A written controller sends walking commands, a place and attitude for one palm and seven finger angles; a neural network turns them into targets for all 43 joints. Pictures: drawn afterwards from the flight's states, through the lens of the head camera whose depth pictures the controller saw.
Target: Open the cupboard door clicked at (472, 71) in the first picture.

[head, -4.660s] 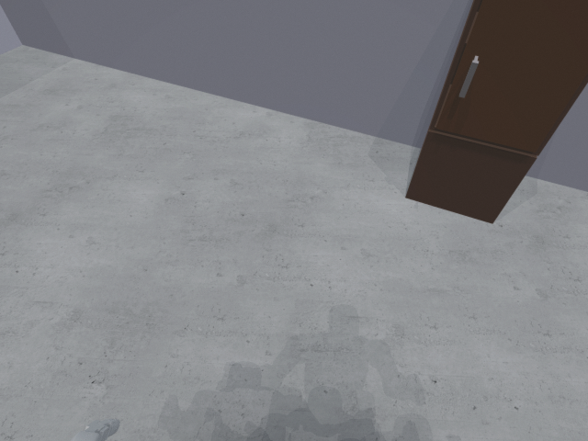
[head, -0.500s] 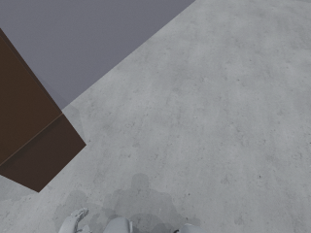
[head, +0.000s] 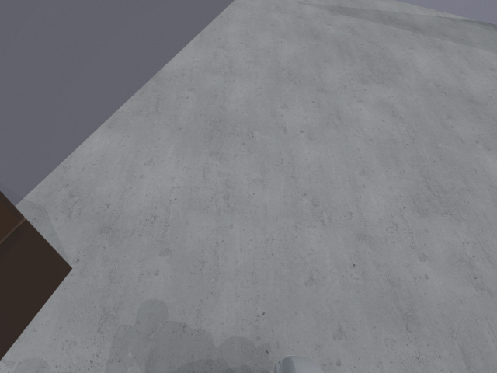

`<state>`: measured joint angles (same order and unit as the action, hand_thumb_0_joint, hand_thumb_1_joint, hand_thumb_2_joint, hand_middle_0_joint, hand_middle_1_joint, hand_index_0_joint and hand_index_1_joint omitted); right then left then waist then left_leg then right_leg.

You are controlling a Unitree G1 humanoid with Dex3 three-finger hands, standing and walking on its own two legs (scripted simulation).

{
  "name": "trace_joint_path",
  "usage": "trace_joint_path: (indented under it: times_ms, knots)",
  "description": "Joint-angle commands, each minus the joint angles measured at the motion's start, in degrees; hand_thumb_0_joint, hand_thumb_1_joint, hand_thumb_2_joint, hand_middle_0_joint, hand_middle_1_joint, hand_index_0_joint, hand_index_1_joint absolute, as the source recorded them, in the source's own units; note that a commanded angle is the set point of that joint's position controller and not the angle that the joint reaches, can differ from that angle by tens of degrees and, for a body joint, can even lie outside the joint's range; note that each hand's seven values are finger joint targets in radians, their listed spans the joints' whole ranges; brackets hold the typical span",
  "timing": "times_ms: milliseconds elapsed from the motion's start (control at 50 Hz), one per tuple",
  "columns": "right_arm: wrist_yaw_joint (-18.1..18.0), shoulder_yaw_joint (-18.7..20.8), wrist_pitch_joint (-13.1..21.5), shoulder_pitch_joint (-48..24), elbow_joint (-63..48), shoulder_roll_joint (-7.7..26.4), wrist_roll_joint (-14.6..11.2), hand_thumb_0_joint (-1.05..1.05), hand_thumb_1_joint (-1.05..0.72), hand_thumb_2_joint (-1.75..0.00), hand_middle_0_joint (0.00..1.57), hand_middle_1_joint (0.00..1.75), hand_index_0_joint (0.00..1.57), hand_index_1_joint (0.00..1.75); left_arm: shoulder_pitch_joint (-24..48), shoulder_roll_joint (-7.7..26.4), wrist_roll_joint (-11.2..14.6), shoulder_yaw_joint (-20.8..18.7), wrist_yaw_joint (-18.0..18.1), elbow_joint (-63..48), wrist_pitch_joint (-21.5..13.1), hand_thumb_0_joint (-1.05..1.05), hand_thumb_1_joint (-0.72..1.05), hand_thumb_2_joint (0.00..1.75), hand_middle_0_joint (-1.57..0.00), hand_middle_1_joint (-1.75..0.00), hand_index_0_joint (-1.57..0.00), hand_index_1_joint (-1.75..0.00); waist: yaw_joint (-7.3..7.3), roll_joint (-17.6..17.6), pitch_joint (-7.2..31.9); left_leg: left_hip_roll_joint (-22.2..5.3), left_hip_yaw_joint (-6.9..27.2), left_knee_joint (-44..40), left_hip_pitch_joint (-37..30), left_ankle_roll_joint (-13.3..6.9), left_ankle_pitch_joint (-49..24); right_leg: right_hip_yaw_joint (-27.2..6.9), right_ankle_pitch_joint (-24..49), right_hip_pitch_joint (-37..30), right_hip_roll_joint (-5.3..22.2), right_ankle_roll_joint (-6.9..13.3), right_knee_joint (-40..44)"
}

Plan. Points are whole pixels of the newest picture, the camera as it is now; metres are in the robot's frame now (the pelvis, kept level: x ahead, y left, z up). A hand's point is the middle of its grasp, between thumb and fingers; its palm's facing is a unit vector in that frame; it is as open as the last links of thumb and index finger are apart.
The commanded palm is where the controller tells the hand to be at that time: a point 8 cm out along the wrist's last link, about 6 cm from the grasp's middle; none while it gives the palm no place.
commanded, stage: walk to a spot facing it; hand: left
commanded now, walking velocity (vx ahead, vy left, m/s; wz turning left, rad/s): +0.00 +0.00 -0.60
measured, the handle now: out of the picture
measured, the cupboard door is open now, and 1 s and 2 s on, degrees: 0 0 0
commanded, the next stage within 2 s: turn to face it in 0.96 s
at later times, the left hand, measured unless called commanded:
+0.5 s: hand (193, 363) +0.16 +0.10 -0.15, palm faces -0.29 -0.92 -0.26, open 7.3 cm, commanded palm none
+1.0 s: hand (187, 319) +0.23 +0.13 -0.18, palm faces -0.48 -0.86 -0.17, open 7.4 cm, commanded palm none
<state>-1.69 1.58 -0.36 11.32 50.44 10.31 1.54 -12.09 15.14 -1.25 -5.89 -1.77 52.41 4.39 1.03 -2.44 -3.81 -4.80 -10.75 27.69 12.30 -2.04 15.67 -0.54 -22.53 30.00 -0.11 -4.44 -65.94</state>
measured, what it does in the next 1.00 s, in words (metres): walks ahead, turning right: right foot, then left foot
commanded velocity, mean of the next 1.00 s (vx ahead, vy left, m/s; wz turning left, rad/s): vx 0.10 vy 0.00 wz -0.58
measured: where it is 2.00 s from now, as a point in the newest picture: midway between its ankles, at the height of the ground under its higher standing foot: outside the picture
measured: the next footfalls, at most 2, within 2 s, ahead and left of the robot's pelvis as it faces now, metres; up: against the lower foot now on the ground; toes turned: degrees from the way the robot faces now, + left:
right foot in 0.30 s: +0.00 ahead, -0.15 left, +0.00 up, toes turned -18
left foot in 0.80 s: +0.16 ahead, +0.03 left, +0.00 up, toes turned -20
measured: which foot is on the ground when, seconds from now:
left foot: down 0.00-0.30, up 0.32-0.78, down 0.80-1.00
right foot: up 0.00-0.28, down 0.30-0.80, up 0.82-1.00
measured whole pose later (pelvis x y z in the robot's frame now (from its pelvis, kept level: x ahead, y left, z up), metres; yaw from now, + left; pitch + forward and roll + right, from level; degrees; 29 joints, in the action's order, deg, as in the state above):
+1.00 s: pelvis +0.10 -0.03 +0.00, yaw -34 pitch +0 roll -3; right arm -1.5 0.6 1.7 13.5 52.7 9.5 1.5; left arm -14.6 14.7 -1.3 -5.6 -2.0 56.3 3.1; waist 1.5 -2.2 -3.7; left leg -5.2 -12.2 25.9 9.3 -1.8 16.2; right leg 1.8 -20.5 29.9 1.5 -3.0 -66.1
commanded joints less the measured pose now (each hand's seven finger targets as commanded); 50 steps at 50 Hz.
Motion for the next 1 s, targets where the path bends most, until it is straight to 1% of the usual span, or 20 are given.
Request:
trace_joint_path:
  times_ms: [0,180,220,240,260,280,300,360,440,620,680,720,740,760,780,800,840,880,940,980]
  knots:
    - [-0.4,3.6,1.3,5.5,-1.6,11.0,-0.3,0.0,-0.9,-0.9,0.2,0.3,0.2,0.3,4.8,1.9,0.1,-0.2,-0.2,-5.2,-1.1,0.0,0.9,0.9,-0.2,-0.3,-0.2,-0.3,-3.4,11.8,5.6,-14.8,6.5,-6.6,-13.4,-4.7,-32.2,2.1,-1.3,4.9,2.5,-0.9,2.7]
    - [0.6,5.1,0.5,5.1,0.7,13.4,0.2,0.0,-0.9,-0.9,0.2,0.3,0.2,0.3,7.1,0.4,0.1,0.5,0.0,-5.6,-1.7,0.0,0.9,0.9,-0.2,-0.3,-0.2,-0.3,-4.09,15.5,5.7,-18.4,1.7,-3.5,-9.6,-4.1,-26.8,6.7,-3.5,-5.8,2.1,1.6,21.9]
    - [0.9,5.3,0.4,4.7,0.9,13.4,0.0,0.0,-0.9,-0.9,0.2,0.3,0.2,0.3,4.3,1.1,0.1,0.4,0.4,-5.2,-2.4,0.0,0.9,0.9,-0.2,-0.3,-0.2,-0.3,-2.42,14.7,7.1,-17.8,-1.1,1.6,-8.4,-1.5,-27.1,7.6,3.3,-11.8,1.3,2.8,32.2]
    - [1.0,5.2,0.3,4.4,0.6,12.9,-0.3,0.0,-0.9,-0.9,0.2,0.3,0.2,0.3,0.8,2.8,0.0,0.1,0.7,-4.1,-2.9,0.0,0.9,0.9,-0.2,-0.3,-0.2,-0.3,-0.26,11.2,9.1,-16.6,-3.2,8.5,-4.6,1.2,-24.2,7.0,11.4,-19.9,1.7,3.8,40.4]
    - [1.4,4.5,0.1,5.5,-0.5,10.2,-0.8,0.0,-0.9,-0.9,0.2,0.3,0.2,0.3,-3.5,8.7,-0.5,-0.7,1.4,-3.0,-3.9,0.0,0.9,0.9,-0.2,-0.3,-0.2,-0.3,1.84,-3.6,11.6,-12.5,-4.9,20.7,9.2,4.9,-8.6,-5.7,25.6,-33.4,11.8,7.6,44.5]
    - [1.5,3.0,-0.3,2.5,-3.7,6.3,-0.6,0.0,-0.9,-0.9,0.2,0.3,0.2,0.3,-6.4,14.0,0.0,-1.8,2.2,-2.1,-4.1,0.0,0.9,0.9,-0.2,-0.3,-0.2,-0.3,2.92,-16.0,11.3,-4.3,-1.4,33.6,23.6,7.4,20.8,-21.2,49.7,-36.4,23.7,13.5,43.5]
    - [0.4,2.9,-1.3,0.4,-4.3,7.9,-0.9,0.0,-0.9,-0.9,0.2,0.3,0.2,0.3,-7.3,13.8,0.8,-2.0,2.8,-2.1,-3.6,0.0,0.9,0.9,-0.2,-0.3,-0.2,-0.3,3.88,-13.6,11.6,-4.3,7.1,37.6,23.2,6.8,21.3,-19.8,44.5,-31.3,23.4,16.1,44.8]
    - [1.0,3.3,-1.9,-1.0,-2.4,9.0,0.1,0.0,-0.9,-0.9,0.2,0.3,0.2,0.3,2.4,8.3,0.7,-0.6,2.8,-4.4,-3.3,0.0,0.9,0.9,-0.2,-0.3,-0.2,-0.3,0.05,-6.0,4.1,-5.1,8.9,39.0,23.8,7.6,8.5,-14.1,16.8,-23.9,15.4,13.8,49.0]
    - [1.7,3.3,-1.5,0.6,-1.3,8.9,0.5,0.0,-0.9,-0.9,0.2,0.3,0.2,0.3,1.5,7.8,0.5,-0.2,2.1,-3.9,-4.6,0.0,0.9,0.9,-0.2,-0.3,-0.2,-0.3,-0.46,-5.5,3.5,-3.6,7.6,33.6,20.8,8.3,3.9,-12.9,11.8,-21.6,12.1,13.1,50.7]
    - [2.3,3.0,0.4,-6.6,-4.3,8.4,-0.1,0.0,-0.9,-0.9,0.2,0.3,0.2,0.3,-3.9,8.5,0.1,-0.3,1.7,-1.3,-5.9,0.0,0.9,0.9,-0.2,-0.3,-0.2,-0.3,1.76,-5.3,1.6,-0.8,8.3,20.9,20.1,7.3,5.2,-20.2,6.4,-23.1,12.9,15.5,52.1]
    - [2.0,2.6,1.2,-4.6,-4.4,8.1,-0.6,0.0,-0.9,-0.9,0.2,0.3,0.2,0.3,-1.9,9.5,0.0,-0.6,1.7,-1.8,-5.6,0.0,0.9,0.9,-0.2,-0.3,-0.2,-0.3,0.48,-6.3,2.3,0.9,7.6,12.7,12.2,6.3,6.0,-20.3,8.7,-19.8,12.1,15.0,49.7]
    - [1.4,2.6,1.9,-0.4,-3.0,8.0,-0.7,0.0,-0.9,-0.9,0.2,0.3,0.2,0.3,-0.6,8.7,0.3,-0.6,1.6,-1.5,-5.3,0.0,0.9,0.9,-0.2,-0.3,-0.2,-0.3,-1.83,-4.5,3.1,2.6,6.4,2.3,0.4,6.0,0.5,-19.4,10.4,-13.9,9.1,12.5,44.8]
    - [0.7,2.7,2.3,4.3,-1.4,9.4,-0.7,0.0,-0.9,-0.9,0.2,0.3,0.2,0.3,0.2,7.1,0.6,-0.3,1.5,-1.9,-4.9,0.0,0.9,0.9,-0.2,-0.3,-0.2,-0.3,-3.85,-1.1,4.6,1.4,6.7,-3.7,-9.5,5.6,-1.5,-16.8,8.0,-8.1,5.7,10.4,40.0]
    - [0.2,3.6,2.8,9.1,-0.1,14.3,-0.1,0.0,-0.9,-0.9,0.2,0.3,0.2,0.3,-0.7,3.2,1.0,0.3,1.0,-2.8,-4.7,0.0,0.9,0.9,-0.2,-0.3,-0.2,-0.3,-5.64,12.3,7.8,-10.1,19.0,-9.9,-19.0,2.8,7.3,-10.7,0.1,0.9,-0.9,7.6,27.5]
    - [0.3,4.4,2.3,12.7,0.0,19.3,0.2,0.0,-0.9,-0.9,0.2,0.3,0.2,0.3,-1.3,1.2,0.9,0.8,0.5,-4.0,-4.8,0.0,0.9,0.9,-0.2,-0.3,-0.2,-0.3,-6.16,22.8,7.8,-24.0,33.1,-15.2,-19.6,-2.6,11.7,-1.1,-13.5,9.0,-4.4,4.5,12.1]
    - [0.2,3.7,2.1,10.3,0.0,17.3,0.2,0.0,-0.9,-0.9,0.2,0.3,0.2,0.3,0.0,3.8,-0.1,0.3,0.6,-3.5,-4.4,0.0,0.9,0.9,-0.2,-0.3,-0.2,-0.3,-6.08,18.7,5.1,-25.7,34.2,-17.5,-12.0,-3.8,14.7,-3.1,-11.8,8.5,-0.4,3.9,4.5]
    - [0.0,2.3,2.4,5.2,-1.3,12.5,0.0,0.0,-0.9,-0.9,0.2,0.3,0.2,0.3,1.2,3.8,-0.4,-0.4,-0.4,-2.3,-4.0,0.0,0.9,0.9,-0.2,-0.3,-0.2,-0.3,-3.32,11.0,-0.4,-20.4,24.2,-16.7,-4.8,-2.9,5.2,-1.5,-4.2,6.9,2.7,3.2,-0.6]
    - [-0.3,1.6,2.8,3.6,-1.0,10.2,-0.1,0.0,-0.9,-0.9,0.2,0.3,0.2,0.3,-1.1,1.9,-0.4,-0.2,-0.7,-0.8,-3.3,0.0,0.9,0.9,-0.2,-0.3,-0.2,-0.3,-1.3,10.5,0.1,-15.7,12.6,-13.7,-5.0,-1.2,-15.4,0.1,1.4,4.6,3.2,2.0,-2.4]
    - [-0.5,1.6,3.1,6.0,0.3,9.2,-0.4,0.0,-0.9,-0.9,0.2,0.3,0.2,0.3,-2.4,0.4,-0.1,0.1,-0.4,-0.4,-2.4,0.0,0.9,0.9,-0.2,-0.3,-0.2,-0.3,-0.92,11.0,3.1,-13.8,4.8,-9.4,-8.2,-1.2,-34.5,1.6,3.7,3.9,3.0,0.9,-3.2]
    - [-0.5,2.0,2.9,6.7,1.0,9.2,-0.5,0.0,-0.9,-0.9,0.2,0.3,0.2,0.3,-1.0,-0.1,-0.1,0.1,-0.3,-1.1,-1.8,0.0,0.9,0.9,-0.2,-0.3,-0.2,-0.3,-1.05,11.1,3.4,-14.2,2.8,-8.8,-9.6,-2.2,-35.0,2.4,4.8,5.0,3.5,0.4,-1.6]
